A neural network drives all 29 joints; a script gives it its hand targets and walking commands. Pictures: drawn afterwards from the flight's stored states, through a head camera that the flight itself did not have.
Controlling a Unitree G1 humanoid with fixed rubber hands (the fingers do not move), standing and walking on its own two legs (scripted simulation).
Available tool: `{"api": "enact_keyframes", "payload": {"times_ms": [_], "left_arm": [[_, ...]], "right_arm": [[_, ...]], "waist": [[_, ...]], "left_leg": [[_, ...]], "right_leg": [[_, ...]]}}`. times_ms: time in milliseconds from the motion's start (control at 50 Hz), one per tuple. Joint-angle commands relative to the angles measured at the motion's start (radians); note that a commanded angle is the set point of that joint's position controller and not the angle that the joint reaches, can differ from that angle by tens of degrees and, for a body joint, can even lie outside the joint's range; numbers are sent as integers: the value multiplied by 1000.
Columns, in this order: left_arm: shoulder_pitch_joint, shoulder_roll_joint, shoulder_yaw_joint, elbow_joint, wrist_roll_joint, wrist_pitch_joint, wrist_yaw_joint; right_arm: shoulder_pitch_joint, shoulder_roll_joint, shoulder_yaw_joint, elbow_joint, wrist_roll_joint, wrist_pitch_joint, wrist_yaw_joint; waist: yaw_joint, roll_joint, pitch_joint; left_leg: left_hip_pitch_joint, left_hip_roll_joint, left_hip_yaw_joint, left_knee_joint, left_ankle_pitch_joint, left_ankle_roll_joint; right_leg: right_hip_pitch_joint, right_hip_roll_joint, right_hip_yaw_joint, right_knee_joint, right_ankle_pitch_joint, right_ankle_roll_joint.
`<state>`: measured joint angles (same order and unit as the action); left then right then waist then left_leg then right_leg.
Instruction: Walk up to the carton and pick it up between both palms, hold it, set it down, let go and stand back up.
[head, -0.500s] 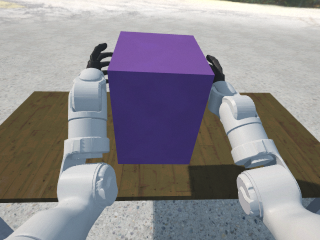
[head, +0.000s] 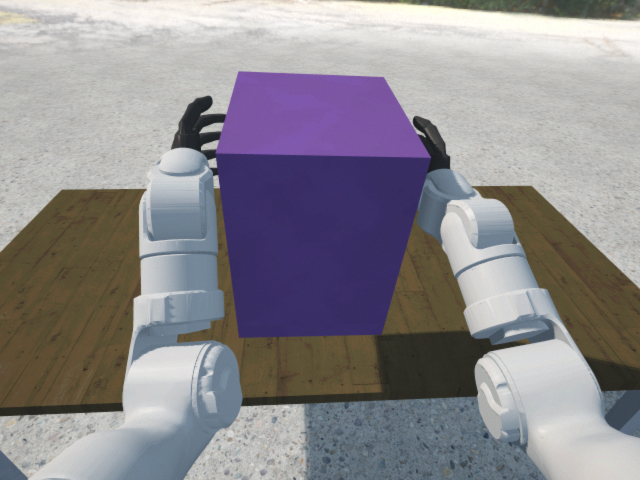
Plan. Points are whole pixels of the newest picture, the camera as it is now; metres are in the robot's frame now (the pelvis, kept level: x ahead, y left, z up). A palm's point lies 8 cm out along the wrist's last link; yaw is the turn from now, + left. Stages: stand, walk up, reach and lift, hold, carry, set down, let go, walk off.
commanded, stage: hold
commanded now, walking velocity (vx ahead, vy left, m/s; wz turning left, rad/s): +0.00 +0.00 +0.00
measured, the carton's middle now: (311, 206) +0.38 +0.00 +0.22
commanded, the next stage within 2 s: set down in 1.88 s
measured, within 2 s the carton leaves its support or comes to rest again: neither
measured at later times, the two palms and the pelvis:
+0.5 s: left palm (193, 156) +0.36 +0.13 +0.30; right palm (440, 174) +0.35 -0.15 +0.28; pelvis +0.00 -0.01 +0.00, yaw +1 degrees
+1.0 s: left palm (189, 155) +0.36 +0.14 +0.30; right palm (437, 174) +0.35 -0.14 +0.28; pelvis -0.01 +0.00 +0.00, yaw +1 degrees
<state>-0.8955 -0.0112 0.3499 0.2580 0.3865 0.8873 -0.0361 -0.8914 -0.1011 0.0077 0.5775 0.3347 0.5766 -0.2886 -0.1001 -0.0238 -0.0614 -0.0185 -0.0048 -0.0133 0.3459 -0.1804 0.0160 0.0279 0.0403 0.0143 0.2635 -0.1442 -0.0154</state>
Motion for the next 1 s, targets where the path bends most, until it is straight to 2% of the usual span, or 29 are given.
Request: {"api": "enact_keyframes", "payload": {"times_ms": [0,100,120,140,160,180,200,240,260,300,320,380,420,440,460,480,500,560,600,640,680,740,760,780,820,860,900,940,980], "left_arm": [[-616,-600,-405,14,-217,-58,-137],[-623,-592,-392,41,-215,-64,-139],[-622,-606,-427,-9,-239,-77,-138],[-599,-606,-428,-13,-241,-78,-137],[-593,-609,-433,-13,-241,-79,-139],[-594,-585,-414,-14,-236,-80,-142],[-594,-587,-419,-20,-237,-80,-144],[-567,-551,-367,32,-193,-68,-151],[-569,-555,-375,33,-185,-62,-153],[-593,-563,-379,15,-182,-61,-152],[-601,-563,-378,26,-183,-60,-149],[-624,-562,-364,29,-193,-71,-137],[-607,-565,-358,36,-196,-68,-135],[-606,-577,-366,31,-198,-66,-137],[-595,-580,-373,43,-200,-63,-139],[-581,-584,-381,56,-197,-58,-141],[-588,-569,-365,56,-189,-58,-146],[-637,-553,-371,40,-197,-68,-155],[-625,-550,-350,73,-191,-68,-156],[-663,-559,-364,80,-204,-77,-156],[-665,-550,-341,128,-189,-80,-154],[-664,-563,-340,120,-200,-93,-146],[-656,-564,-335,108,-202,-96,-141],[-650,-577,-353,100,-210,-94,-138],[-643,-585,-355,69,-215,-93,-133],[-628,-574,-346,63,-208,-90,-132],[-621,-555,-338,73,-201,-86,-138],[-624,-561,-342,73,-186,-81,-140],[-637,-566,-355,85,-190,-79,-142]], "right_arm": [[-938,609,253,-318,101,-73,121],[-936,612,243,-293,95,-75,118],[-930,634,238,-344,96,-87,109],[-912,623,245,-356,99,-84,100],[-908,614,251,-362,106,-83,92],[-915,619,270,-367,117,-78,86],[-883,613,260,-345,112,-70,83],[-895,613,269,-333,111,-61,83],[-879,600,258,-306,109,-58,86],[-919,613,267,-325,119,-64,93],[-934,616,262,-325,122,-65,97],[-965,643,262,-340,118,-70,103],[-952,637,259,-336,121,-67,101],[-938,625,252,-324,123,-64,100],[-957,620,251,-357,122,-70,98],[-924,599,231,-314,113,-62,97],[-922,599,233,-307,111,-58,96],[-898,601,219,-253,102,-45,96],[-919,612,216,-262,93,-49,98],[-950,621,203,-271,86,-56,102],[-953,610,185,-231,75,-55,107],[-972,609,189,-261,79,-69,111],[-994,620,205,-295,90,-77,112],[-974,608,203,-290,91,-76,111],[-954,597,214,-290,107,-78,112],[-948,610,232,-307,110,-78,109],[-941,611,233,-298,105,-74,105],[-935,603,223,-269,101,-73,110],[-937,595,208,-245,91,-71,112]], "waist": [[-5,40,-299],[-10,45,-307],[-39,58,-409],[-54,55,-416],[-61,66,-424],[-43,54,-404],[-65,50,-388],[-24,23,-301],[-31,41,-286],[-7,50,-303],[-8,51,-292],[3,12,-313],[-3,8,-313],[-15,29,-313],[-11,33,-332],[-38,49,-303],[-27,44,-286],[-42,43,-280],[-30,24,-274],[-31,39,-285],[-26,43,-264],[-21,44,-315],[-6,32,-345],[-24,47,-353],[-22,60,-381],[-19,41,-371],[-16,18,-349],[-10,39,-305],[-22,47,-288]], "left_leg": [[4,-9,23,-61,114,-17],[-6,-16,23,-62,86,-14],[24,-27,15,-32,163,-26],[52,-33,8,-8,222,-34],[63,-37,1,2,237,-42],[56,-43,4,7,241,-37],[58,-39,-1,-2,222,-40],[23,-41,6,-25,175,-25],[16,-35,8,-40,158,-30],[5,-31,12,-45,156,-31],[-1,-30,13,-48,144,-29],[-2,-38,14,-44,144,-13],[3,-36,15,-39,156,-10],[8,-34,11,-40,155,-18],[12,-36,13,-30,172,-20],[24,-28,11,-35,176,-30],[21,-32,14,-33,174,-32],[-5,-33,13,-54,104,-30],[-28,-35,14,-62,68,-18],[-53,-32,12,-69,32,-14],[-59,-31,11,-77,4,-14],[-50,-32,10,-72,22,-12],[-37,-33,10,-60,64,-10],[-21,-30,6,-53,90,-18],[12,-30,3,-33,148,-31],[28,-36,5,-22,181,-26],[18,-37,6,-34,145,-18],[-7,-26,5,-56,112,-19],[-15,-25,11,-65,88,-25]], "right_leg": [[48,44,-26,-23,90,30],[51,35,-23,-25,97,35],[80,36,-20,-11,187,43],[96,37,-21,-7,262,48],[106,34,-22,-5,285,50],[115,30,-21,-8,294,54],[111,31,-23,-7,291,57],[98,24,-26,-16,256,64],[93,29,-28,-14,229,56],[87,34,-33,-11,186,51],[72,35,-36,-16,160,51],[62,34,-31,-20,162,59],[69,37,-28,-14,195,60],[66,36,-25,-16,184,54],[70,37,-28,-16,201,54],[62,44,-33,-18,198,47],[61,40,-32,-18,191,48],[48,31,-28,-23,146,52],[58,28,-29,-23,125,56],[43,26,-30,-24,88,52],[28,24,-29,-29,51,50],[38,25,-26,-24,69,48],[49,30,-29,-18,101,51],[51,35,-29,-15,125,48],[61,42,-33,-11,152,45],[67,39,-32,-14,191,52],[65,37,-34,-18,170,57],[56,40,-35,-17,121,49],[45,40,-34,-25,98,46]]}}
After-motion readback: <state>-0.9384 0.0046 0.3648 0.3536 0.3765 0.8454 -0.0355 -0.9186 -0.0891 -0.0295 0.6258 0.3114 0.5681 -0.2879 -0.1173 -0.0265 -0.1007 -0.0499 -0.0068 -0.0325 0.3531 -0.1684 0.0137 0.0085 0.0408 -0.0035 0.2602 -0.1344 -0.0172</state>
